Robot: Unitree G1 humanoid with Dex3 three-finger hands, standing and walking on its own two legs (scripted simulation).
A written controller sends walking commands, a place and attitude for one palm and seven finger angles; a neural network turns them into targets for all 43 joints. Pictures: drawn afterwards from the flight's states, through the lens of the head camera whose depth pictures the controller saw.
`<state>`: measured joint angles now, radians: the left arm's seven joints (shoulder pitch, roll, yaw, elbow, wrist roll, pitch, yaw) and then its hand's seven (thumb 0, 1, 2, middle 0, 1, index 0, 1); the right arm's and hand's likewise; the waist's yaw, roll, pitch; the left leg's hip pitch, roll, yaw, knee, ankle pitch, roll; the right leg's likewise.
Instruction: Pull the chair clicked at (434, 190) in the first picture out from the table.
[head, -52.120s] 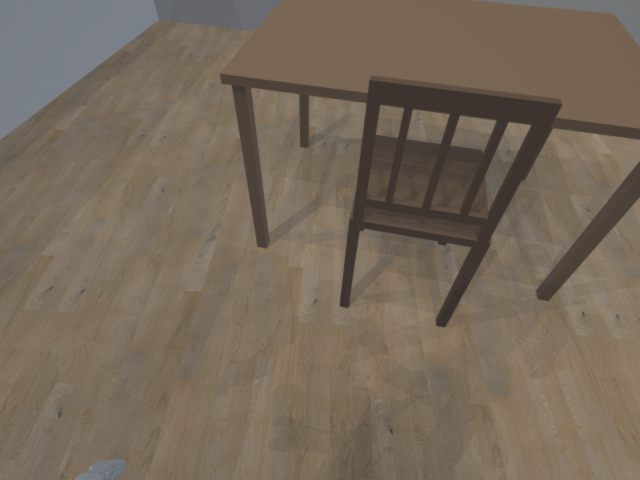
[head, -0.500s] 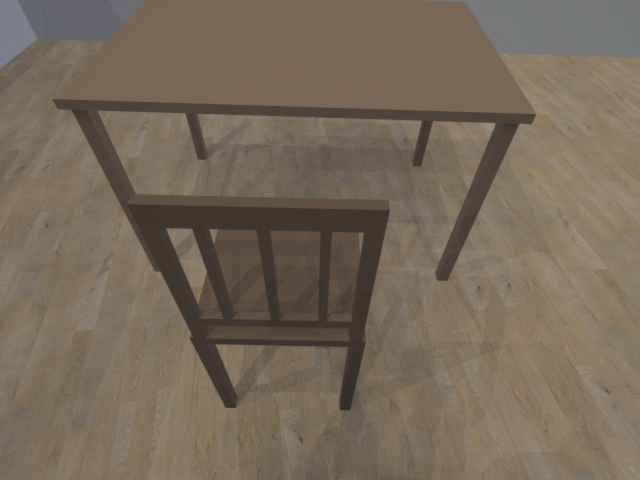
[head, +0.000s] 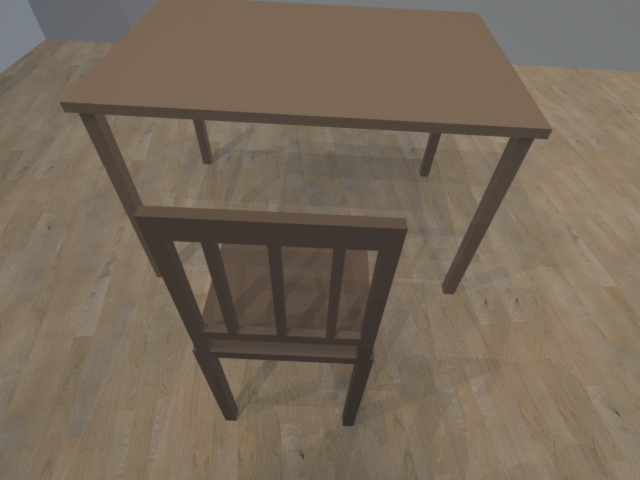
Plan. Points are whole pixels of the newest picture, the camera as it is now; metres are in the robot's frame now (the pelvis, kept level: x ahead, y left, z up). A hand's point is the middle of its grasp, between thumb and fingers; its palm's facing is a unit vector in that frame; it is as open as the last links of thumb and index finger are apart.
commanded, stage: come to a stop and stand still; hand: left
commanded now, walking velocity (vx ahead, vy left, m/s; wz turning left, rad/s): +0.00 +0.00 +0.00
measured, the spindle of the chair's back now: (278, 292) +0.42 +0.10 -0.08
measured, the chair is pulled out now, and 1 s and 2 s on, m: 0.30 0.30 0.30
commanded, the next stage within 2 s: look again from close up in 0.38 s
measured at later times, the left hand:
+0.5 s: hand out of the picture +0.02 +0.17 -0.17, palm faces +0.01 -0.98 -0.20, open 7.3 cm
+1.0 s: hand out of the picture -0.01 +0.15 -0.17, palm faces +0.02 -0.98 -0.18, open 7.3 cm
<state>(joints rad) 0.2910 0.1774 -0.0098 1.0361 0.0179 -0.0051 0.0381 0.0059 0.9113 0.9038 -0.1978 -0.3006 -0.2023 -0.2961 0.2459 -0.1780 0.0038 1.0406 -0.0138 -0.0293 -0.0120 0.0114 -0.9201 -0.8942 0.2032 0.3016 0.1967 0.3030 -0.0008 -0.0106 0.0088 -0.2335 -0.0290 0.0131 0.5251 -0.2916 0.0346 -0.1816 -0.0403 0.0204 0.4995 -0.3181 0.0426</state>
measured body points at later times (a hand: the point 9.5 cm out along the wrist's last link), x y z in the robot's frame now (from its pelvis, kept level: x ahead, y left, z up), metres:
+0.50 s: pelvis +0.01 -0.01 +0.00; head +0.02 +0.00 +0.45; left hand +0.02 +0.22 -0.16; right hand +0.04 -0.24 -0.15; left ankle -0.01 +0.10 -0.74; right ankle -0.03 -0.15 -0.74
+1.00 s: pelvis +0.01 -0.02 +0.01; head +0.02 -0.01 +0.46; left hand -0.01 +0.20 -0.16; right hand +0.01 -0.24 -0.15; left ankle -0.01 +0.10 -0.74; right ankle -0.03 -0.15 -0.74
